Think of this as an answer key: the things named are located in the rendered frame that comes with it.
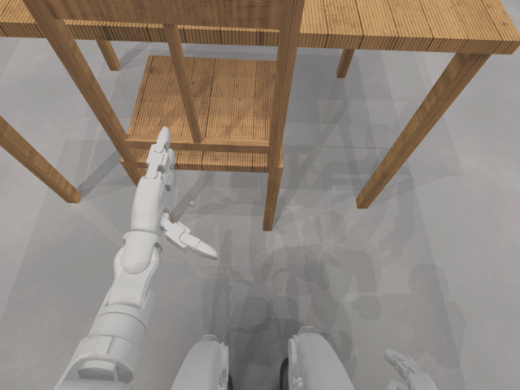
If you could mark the left robot thigh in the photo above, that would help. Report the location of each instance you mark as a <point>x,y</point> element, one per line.
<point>204,368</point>

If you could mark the chair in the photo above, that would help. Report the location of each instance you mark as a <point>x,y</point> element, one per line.
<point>223,114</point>

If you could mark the right robot hand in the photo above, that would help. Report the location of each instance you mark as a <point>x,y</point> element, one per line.
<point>408,369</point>

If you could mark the robot right shin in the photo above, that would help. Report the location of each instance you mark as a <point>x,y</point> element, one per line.
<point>296,384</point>

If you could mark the left robot forearm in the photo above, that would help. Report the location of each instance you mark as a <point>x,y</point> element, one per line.
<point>111,351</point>

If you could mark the table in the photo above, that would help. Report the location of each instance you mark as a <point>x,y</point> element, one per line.
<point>473,29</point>

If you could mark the left robot hand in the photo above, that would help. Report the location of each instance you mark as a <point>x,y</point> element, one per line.
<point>151,199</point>

